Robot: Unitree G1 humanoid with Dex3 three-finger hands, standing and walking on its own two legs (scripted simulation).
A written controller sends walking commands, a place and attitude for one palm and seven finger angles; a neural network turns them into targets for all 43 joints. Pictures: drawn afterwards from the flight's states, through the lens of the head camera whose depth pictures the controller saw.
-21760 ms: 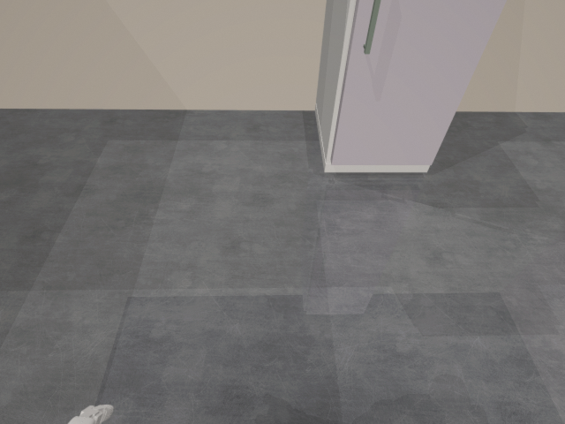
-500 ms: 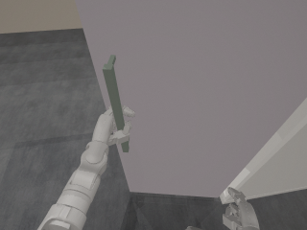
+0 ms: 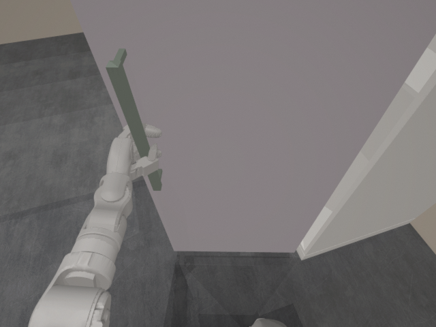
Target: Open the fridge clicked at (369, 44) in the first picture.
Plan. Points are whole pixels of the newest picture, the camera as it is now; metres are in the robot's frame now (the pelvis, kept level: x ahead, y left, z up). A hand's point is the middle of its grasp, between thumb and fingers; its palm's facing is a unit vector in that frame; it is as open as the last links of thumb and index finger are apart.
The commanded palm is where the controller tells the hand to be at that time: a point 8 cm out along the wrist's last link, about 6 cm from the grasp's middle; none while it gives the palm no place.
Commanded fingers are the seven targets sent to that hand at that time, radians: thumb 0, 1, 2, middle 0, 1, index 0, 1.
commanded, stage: stop walking and hold the door back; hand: left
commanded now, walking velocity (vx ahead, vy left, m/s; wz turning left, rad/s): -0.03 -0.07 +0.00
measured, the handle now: (143, 134) +0.46 +0.15 +0.09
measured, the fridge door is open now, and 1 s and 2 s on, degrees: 72 71 68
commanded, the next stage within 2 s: loosen the grip on the handle in 0.18 s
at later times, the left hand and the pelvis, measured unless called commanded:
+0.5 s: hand (144, 161) +0.40 +0.14 +0.07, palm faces +0.03 -0.99 -0.14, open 7.3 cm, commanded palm +0.38 +0.19 +0.06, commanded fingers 0.00 -0.55 0.20 -0.42 -1.37 -0.42 -1.37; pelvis -0.01 +0.01 -0.01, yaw -1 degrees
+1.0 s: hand (143, 164) +0.42 +0.15 +0.04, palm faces +0.01 -0.99 -0.17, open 14.1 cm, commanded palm +0.39 +0.22 +0.05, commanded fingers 0.00 -0.55 0.20 -0.25 -1.15 -0.25 -1.15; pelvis +0.00 +0.02 -0.01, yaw -2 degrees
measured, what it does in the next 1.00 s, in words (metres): stands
